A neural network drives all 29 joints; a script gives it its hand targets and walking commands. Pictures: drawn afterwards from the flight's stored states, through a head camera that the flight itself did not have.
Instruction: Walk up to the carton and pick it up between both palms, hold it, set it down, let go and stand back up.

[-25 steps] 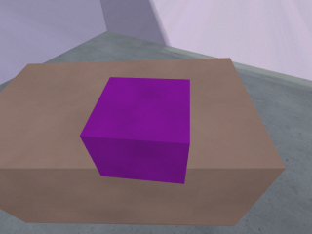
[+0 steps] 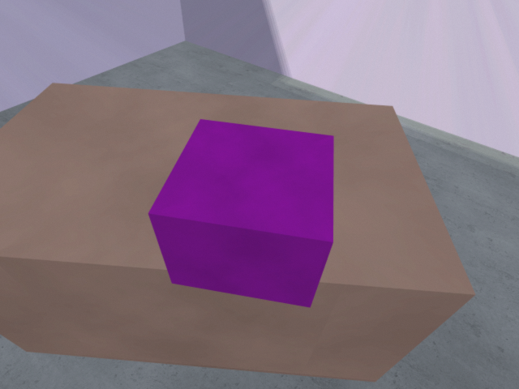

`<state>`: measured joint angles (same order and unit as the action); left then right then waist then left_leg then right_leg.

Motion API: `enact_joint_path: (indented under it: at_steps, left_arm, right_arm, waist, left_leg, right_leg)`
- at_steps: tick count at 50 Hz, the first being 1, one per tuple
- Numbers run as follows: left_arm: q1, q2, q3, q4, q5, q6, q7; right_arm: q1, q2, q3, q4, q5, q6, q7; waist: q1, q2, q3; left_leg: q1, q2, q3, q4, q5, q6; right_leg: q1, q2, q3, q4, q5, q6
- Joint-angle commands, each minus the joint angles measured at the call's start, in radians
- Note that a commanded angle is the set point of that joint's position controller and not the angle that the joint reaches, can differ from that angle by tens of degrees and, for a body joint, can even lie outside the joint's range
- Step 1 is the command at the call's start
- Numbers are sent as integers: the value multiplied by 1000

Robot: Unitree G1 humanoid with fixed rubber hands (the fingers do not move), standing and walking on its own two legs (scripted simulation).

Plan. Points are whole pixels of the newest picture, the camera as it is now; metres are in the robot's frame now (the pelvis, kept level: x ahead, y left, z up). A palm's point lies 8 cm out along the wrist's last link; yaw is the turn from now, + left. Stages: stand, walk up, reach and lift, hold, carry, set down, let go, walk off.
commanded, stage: walk up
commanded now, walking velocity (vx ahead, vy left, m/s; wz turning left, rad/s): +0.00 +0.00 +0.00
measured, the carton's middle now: (253, 209) +0.48 +0.02 +0.00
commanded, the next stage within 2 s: stand in 0.12 s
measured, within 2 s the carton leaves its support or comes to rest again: neither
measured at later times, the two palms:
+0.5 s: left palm out of the picture +0.00 +0.22 -0.16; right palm out of the picture -0.01 -0.20 -0.15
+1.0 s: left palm out of the picture +0.13 +0.22 -0.12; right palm out of the picture +0.13 -0.23 -0.12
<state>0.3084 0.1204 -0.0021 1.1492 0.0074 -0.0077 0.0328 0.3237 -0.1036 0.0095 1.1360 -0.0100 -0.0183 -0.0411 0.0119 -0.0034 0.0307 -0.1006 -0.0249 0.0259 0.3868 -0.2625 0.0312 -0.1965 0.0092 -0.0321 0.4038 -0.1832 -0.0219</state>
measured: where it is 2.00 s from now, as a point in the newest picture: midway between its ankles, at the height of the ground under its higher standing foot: outside the picture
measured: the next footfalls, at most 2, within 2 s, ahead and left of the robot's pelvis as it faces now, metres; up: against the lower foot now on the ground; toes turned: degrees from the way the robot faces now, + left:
none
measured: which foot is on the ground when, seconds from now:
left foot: down 0.00-1.00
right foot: down 0.00-1.00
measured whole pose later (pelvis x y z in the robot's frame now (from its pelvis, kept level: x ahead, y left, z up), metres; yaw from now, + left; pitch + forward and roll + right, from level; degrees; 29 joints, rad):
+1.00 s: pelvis -0.02 -0.02 +0.00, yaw +2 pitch +8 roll +1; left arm 0.03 0.24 0.03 0.64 -0.04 0.44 -0.04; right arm 0.09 -0.13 -0.01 0.65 0.08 0.28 -0.10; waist 0.00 -0.02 0.00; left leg -0.35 0.00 0.01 0.44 -0.22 0.00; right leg -0.42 0.03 -0.04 0.42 -0.14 -0.05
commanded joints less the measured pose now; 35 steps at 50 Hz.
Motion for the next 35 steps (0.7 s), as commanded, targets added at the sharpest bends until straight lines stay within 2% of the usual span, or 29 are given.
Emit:
enact_joint_path:
  at_steps: [1, 22, 23, 24, 25, 26, 27, 28, 29, 30, 31, 32, 33, 34, 35]
  left_arm:
    - [66, 61, 7, 0, 0, -4, 4]
    - [88, 48, 3, 32, -1, -2, 9]
    - [-1141, 271, -3, -623, -101, 134, -12]
    - [-818, 231, -52, -422, -91, 250, 58]
    - [-719, 271, -46, -457, -104, 389, 91]
    - [-730, 180, -56, -470, -161, 508, 108]
    - [-670, 196, -27, -495, -194, 599, 100]
    - [-648, 204, -38, -444, -209, 666, 80]
    - [-621, 174, -62, -369, -205, 699, 56]
    - [-594, 100, -65, -260, -184, 705, 24]
    - [-559, 55, -55, -150, -151, 696, -20]
    - [-524, 49, -38, -117, -120, 675, -70]
    - [-475, 61, -28, -161, -75, 657, -107]
    - [-415, 77, 11, -239, 2, 649, -127]
    - [-386, 76, 45, -328, 66, 661, -130]
  right_arm:
    - [89, -75, -11, 1, 0, -5, -3]
    - [127, -54, -5, 10, 0, -11, -4]
    - [-1001, -194, -149, -682, 58, 30, 24]
    - [-664, -116, -245, -401, -42, 187, 47]
    - [-579, -118, -207, -449, -34, 290, 68]
    - [-614, -31, -156, -443, -21, 363, 66]
    - [-540, -8, -121, -453, 8, 444, 54]
    - [-458, 23, -84, -401, 62, 519, 41]
    - [-378, 28, -56, -336, 113, 572, 27]
    - [-359, 9, -43, -250, 158, 604, 16]
    - [-350, -7, -31, -170, 191, 623, -6]
    - [-356, -21, -14, -170, 236, 620, -36]
    - [-352, -28, 2, -210, 263, 597, -71]
    - [-345, -49, -2, -224, 261, 559, -104]
    - [-373, -82, -25, -181, 235, 504, -127]
  waist:
    - [-6, -2, 64]
    - [-5, 7, 68]
    - [-100, -217, -33]
    - [-78, -75, -51]
    - [-33, -101, -148]
    - [-36, -57, -201]
    - [-23, 3, -277]
    - [-41, 52, -327]
    - [-52, 133, -347]
    - [-66, 182, -373]
    - [-85, 196, -393]
    - [-88, 182, -432]
    - [-72, 176, -456]
    - [-28, 181, -436]
    - [10, 163, -403]
  left_leg:
    - [-87, 117, -103, -94, 82, 25]
    - [-91, 114, -101, -98, 100, 29]
    - [-545, 86, 1, 53, -62, -19]
    - [-502, 0, 79, 176, -345, -42]
    - [-540, 11, 90, 175, -350, -26]
    - [-557, 51, 56, 224, -251, -8]
    - [-548, 54, 13, 243, -186, -15]
    - [-587, 63, -6, 248, -145, -33]
    - [-657, 69, -21, 239, -92, -62]
    - [-675, 78, -39, 257, 81, -100]
    - [-612, 78, -53, 285, 304, -140]
    - [-499, 74, -62, 286, 450, -161]
    - [-383, 73, -75, 247, 537, -156]
    - [-271, 84, -103, 148, 511, -140]
    - [-211, 91, -120, 112, 562, -120]
  right_leg:
    - [10, -89, 102, -61, 73, -14]
    - [14, -98, 97, -50, 90, -6]
    - [-282, 1, 67, 128, -110, -2]
    - [-174, -6, -34, 264, -441, -34]
    - [-136, -9, -79, 269, -438, -39]
    - [-145, -66, -17, 280, -296, -39]
    - [-127, -94, 35, 295, -205, -31]
    - [-134, -107, 36, 297, -142, -35]
    - [-149, -104, -9, 315, -79, -50]
    - [-187, -83, -33, 331, 19, -66]
    - [-197, -50, -30, 320, 130, -64]
    - [-174, -8, -6, 272, 191, -48]
    - [-118, 23, 26, 203, 248, -36]
    - [-41, 51, 66, 117, 229, -33]
    - [-54, 74, 85, 99, 244, -40]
